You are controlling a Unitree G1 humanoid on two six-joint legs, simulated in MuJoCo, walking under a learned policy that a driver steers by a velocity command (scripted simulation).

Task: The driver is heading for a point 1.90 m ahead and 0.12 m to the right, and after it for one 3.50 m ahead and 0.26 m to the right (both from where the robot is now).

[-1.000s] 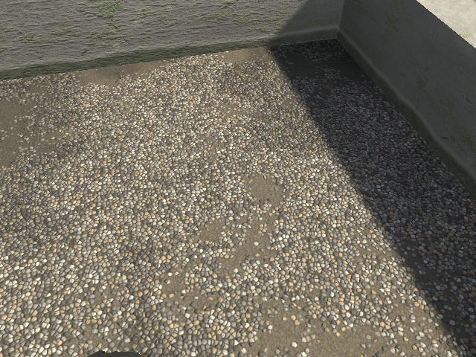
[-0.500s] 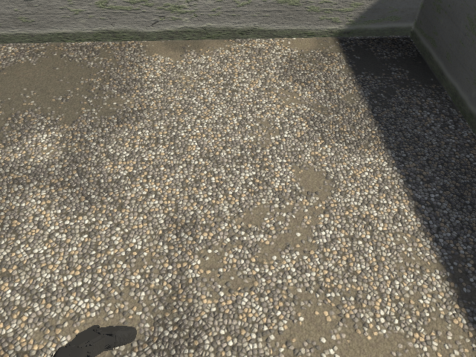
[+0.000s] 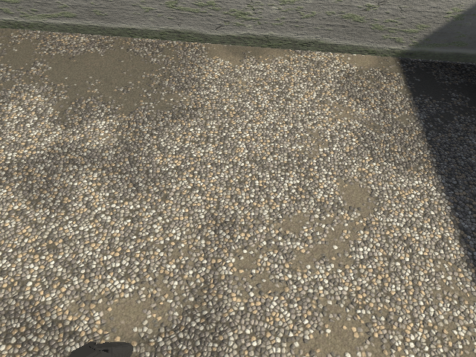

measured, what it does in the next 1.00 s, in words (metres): steps on the spot: right foot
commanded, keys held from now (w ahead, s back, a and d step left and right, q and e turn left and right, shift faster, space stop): q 0.10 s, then no key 0.42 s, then e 0.48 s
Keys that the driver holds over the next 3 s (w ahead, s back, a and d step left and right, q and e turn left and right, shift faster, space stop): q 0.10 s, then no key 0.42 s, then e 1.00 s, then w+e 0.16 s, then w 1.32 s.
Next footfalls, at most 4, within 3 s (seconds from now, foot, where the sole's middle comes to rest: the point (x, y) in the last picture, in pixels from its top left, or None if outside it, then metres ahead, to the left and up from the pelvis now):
0.54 right None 0.04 -0.06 -0.75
1.02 left None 0.02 0.17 -0.75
1.46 right None -0.06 -0.08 -0.75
1.90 left None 0.03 0.09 -0.75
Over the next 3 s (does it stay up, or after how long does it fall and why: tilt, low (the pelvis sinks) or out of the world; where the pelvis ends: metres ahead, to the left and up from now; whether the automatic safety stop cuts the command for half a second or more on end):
stays up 0.05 -0.04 0.02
